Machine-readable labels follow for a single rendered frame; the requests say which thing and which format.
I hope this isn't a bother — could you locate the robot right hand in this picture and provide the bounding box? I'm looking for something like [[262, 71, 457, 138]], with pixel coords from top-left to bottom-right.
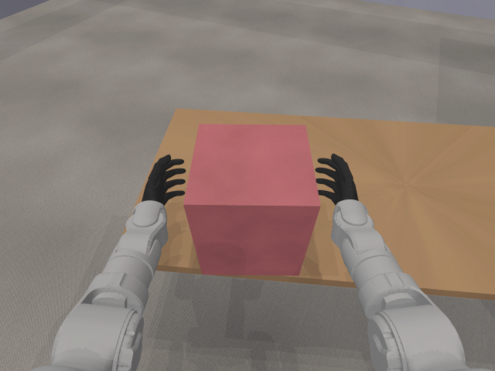
[[316, 154, 359, 205]]

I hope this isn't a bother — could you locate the robot right upper arm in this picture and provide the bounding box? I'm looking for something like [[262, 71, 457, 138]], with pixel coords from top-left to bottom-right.
[[367, 305, 493, 371]]

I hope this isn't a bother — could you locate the carton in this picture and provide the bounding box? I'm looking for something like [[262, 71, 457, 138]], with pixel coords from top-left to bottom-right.
[[183, 124, 321, 276]]

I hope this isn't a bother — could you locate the robot left upper arm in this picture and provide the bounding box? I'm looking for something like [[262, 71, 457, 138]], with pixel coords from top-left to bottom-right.
[[30, 303, 144, 371]]

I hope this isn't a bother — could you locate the table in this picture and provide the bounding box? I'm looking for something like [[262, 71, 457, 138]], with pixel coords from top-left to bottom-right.
[[122, 108, 495, 301]]

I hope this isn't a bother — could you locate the robot left hand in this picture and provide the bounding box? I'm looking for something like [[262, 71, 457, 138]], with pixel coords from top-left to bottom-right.
[[142, 155, 186, 205]]

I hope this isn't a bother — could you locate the robot left forearm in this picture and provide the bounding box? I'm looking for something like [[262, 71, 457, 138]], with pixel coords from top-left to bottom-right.
[[51, 200, 168, 365]]

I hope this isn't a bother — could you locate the robot right forearm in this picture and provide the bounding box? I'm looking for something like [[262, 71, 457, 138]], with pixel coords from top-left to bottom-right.
[[331, 199, 466, 363]]

